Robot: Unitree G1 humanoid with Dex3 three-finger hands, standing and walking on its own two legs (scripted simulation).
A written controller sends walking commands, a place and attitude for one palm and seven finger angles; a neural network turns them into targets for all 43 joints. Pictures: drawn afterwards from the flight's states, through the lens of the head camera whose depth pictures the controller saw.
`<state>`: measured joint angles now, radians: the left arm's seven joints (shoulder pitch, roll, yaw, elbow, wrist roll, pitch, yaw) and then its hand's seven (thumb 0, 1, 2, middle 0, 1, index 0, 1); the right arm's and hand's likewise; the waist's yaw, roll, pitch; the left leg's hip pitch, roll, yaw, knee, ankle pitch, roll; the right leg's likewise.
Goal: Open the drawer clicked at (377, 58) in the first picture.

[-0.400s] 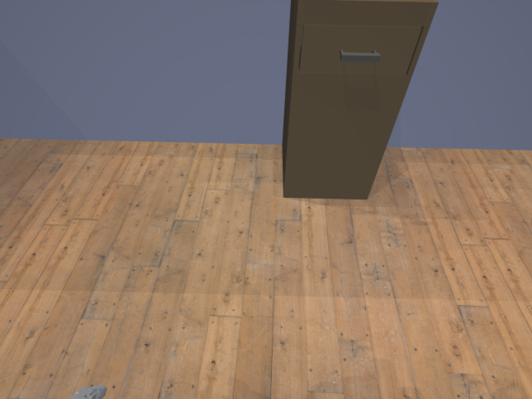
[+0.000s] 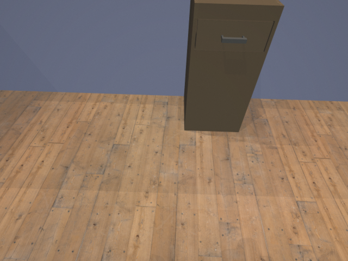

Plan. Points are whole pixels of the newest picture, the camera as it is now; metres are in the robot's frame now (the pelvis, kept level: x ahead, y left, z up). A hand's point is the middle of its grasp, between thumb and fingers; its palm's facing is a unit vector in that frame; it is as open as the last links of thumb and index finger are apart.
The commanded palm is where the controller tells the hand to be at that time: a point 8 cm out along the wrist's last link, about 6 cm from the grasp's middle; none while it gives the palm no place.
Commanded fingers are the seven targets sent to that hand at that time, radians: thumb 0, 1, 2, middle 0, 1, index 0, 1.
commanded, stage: stand and wait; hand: left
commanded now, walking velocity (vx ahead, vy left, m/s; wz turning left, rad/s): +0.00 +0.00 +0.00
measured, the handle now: (233, 38) +1.19 -0.25 -0.01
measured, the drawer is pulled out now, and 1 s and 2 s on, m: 0.00 0.00 0.00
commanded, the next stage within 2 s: look at it before walking up in 0.42 s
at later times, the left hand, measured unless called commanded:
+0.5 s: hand out of the picture +0.06 +0.25 -0.15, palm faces -0.03 -0.94 -0.33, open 7.4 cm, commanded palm none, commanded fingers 0.00 0.90 0.90 -0.20 -0.30 -0.20 -0.30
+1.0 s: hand out of the picture +0.06 +0.25 -0.15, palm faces -0.03 -0.94 -0.33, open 7.4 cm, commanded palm none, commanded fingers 0.00 0.90 0.90 -0.20 -0.30 -0.20 -0.30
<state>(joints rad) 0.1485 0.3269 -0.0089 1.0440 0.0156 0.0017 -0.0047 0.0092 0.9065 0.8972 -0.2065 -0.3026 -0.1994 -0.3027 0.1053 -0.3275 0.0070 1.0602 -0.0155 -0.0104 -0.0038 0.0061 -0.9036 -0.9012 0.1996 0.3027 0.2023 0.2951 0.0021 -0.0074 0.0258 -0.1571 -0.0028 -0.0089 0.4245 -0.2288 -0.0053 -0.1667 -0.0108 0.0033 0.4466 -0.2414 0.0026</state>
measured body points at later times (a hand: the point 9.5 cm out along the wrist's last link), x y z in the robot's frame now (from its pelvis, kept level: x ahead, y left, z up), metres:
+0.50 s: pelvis -0.01 +0.00 +0.00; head -0.01 +0.00 +0.45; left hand +0.07 +0.30 -0.13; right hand +0.06 -0.30 -0.13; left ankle +0.00 +0.12 -0.74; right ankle +0.00 -0.12 -0.74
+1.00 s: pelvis -0.01 +0.00 +0.00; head -0.01 +0.00 +0.45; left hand +0.06 +0.30 -0.13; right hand +0.07 -0.29 -0.13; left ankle +0.00 +0.12 -0.74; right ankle +0.00 -0.12 -0.74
